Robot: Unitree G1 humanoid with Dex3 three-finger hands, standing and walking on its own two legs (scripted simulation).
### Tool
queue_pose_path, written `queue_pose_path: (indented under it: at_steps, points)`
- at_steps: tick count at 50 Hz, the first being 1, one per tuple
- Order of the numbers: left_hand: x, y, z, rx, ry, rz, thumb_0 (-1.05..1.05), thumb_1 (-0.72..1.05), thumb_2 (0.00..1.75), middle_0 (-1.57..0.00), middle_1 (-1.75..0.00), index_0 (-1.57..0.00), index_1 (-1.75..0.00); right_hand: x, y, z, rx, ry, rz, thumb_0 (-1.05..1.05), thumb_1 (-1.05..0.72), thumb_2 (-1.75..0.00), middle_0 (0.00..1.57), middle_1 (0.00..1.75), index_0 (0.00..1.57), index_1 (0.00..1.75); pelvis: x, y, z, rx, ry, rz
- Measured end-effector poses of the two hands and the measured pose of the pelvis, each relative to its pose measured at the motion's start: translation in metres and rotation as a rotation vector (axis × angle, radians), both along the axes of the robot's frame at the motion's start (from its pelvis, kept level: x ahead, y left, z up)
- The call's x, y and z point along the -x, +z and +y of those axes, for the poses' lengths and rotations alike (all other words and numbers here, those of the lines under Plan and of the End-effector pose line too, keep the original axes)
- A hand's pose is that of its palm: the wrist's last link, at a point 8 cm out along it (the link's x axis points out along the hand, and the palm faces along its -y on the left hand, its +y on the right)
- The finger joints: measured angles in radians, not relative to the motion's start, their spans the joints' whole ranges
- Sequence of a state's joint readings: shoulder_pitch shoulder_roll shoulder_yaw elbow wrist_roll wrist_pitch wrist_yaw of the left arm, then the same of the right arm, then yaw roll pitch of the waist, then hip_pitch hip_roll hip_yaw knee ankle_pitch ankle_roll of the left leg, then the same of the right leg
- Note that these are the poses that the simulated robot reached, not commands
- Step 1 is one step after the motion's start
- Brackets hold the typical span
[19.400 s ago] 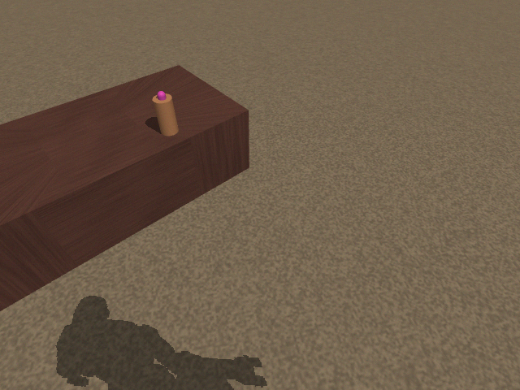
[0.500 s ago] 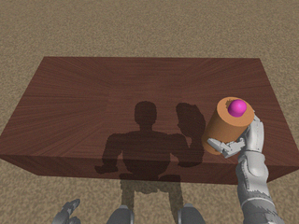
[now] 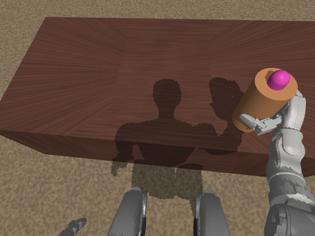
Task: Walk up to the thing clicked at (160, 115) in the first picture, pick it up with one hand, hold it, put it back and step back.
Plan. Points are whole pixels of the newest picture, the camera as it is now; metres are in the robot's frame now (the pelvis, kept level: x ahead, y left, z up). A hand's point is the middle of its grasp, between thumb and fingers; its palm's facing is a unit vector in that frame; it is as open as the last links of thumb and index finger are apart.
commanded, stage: crouch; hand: right
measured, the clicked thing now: (261, 100) +0.45 -0.21 +0.03
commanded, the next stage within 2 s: lower in 0.42 s
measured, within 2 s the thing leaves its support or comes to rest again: rests again in 1.40 s
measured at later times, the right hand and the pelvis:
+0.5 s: hand (257, 105) +0.47 -0.23 -0.03, palm faces +0.21 +0.98 +0.00, open 11.4 cm; pelvis -0.01 +0.00 -0.05, yaw +1 degrees
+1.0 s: hand (247, 112) +0.49 -0.23 -0.10, palm faces +0.20 +0.98 -0.01, open 11.4 cm; pelvis -0.02 +0.00 -0.11, yaw +2 degrees
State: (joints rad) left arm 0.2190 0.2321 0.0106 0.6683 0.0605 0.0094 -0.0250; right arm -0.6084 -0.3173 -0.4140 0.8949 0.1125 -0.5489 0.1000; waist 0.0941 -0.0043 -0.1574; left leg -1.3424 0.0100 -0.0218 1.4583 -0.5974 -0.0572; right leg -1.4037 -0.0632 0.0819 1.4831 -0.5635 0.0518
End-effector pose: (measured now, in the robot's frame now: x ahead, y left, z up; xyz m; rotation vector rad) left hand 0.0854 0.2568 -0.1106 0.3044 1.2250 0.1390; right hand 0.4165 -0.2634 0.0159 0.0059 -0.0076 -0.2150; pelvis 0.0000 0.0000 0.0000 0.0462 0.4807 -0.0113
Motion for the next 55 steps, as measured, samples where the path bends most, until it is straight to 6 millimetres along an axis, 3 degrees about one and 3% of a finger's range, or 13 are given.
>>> queue_pose_path:
  at_steps: [34,44,55]
  points:
    - [0.016,-0.059,0.011,-0.045,-0.001,0.055,0.01,0.89,0.91,-0.2,-0.31,-0.19,-0.31,-0.033,-0.065,-0.011,-0.007,0.011,0.022,0.0,0.6,-1.08,0.68,1.05,0.68,1.04,0.013,-0.063,-0.002,-0.024,0.008,0.097]
    - [0.027,-0.093,0.014,-0.054,-0.005,0.091,0.0,0.89,0.91,-0.2,-0.31,-0.2,-0.31,-0.035,-0.103,-0.014,0.005,0.011,0.009,0.0,0.6,-1.08,0.68,1.05,0.67,1.04,0.019,-0.097,-0.003,-0.027,0.013,0.121]
    - [0.037,-0.12,0.014,-0.055,0.01,0.11,0.0,0.9,0.91,-0.2,-0.31,-0.2,-0.31,-0.042,-0.122,-0.012,0.01,0.013,0.012,0.0,0.6,-1.08,0.67,1.06,0.67,1.05,0.026,-0.122,-0.002,-0.028,0.018,0.125]
